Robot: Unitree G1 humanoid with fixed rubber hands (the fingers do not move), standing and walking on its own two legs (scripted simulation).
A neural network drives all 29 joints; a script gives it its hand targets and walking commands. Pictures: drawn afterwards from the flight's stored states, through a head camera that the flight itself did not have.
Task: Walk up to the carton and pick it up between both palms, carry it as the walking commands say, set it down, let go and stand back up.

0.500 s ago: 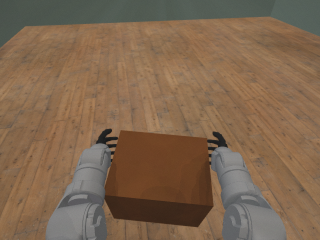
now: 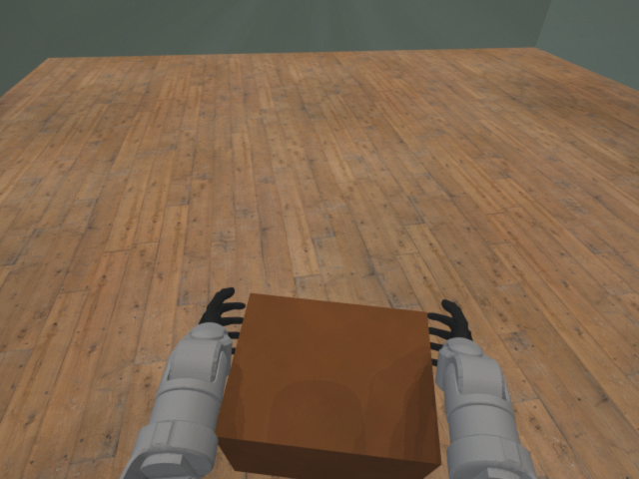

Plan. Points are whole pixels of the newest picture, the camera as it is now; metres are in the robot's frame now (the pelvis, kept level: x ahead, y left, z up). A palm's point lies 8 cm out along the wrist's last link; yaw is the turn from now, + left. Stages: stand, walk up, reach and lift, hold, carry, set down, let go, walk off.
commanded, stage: reach and lift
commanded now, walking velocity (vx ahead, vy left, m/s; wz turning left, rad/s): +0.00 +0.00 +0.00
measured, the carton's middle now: (328, 393) +0.29 +0.00 -0.06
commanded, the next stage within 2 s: hold in 0.28 s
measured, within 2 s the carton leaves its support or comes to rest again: neither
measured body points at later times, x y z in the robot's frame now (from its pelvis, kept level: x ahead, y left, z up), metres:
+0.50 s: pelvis +0.00 +0.00 +0.00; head -0.05 +0.00 +0.45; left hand +0.32 +0.16 +0.03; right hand +0.31 -0.18 +0.03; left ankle +0.02 +0.13 -0.74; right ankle +0.04 -0.12 -0.74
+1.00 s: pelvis -0.02 -0.01 +0.00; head -0.09 -0.02 +0.44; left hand +0.30 +0.16 +0.05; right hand +0.29 -0.18 +0.03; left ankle +0.02 +0.13 -0.74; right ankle +0.04 -0.12 -0.74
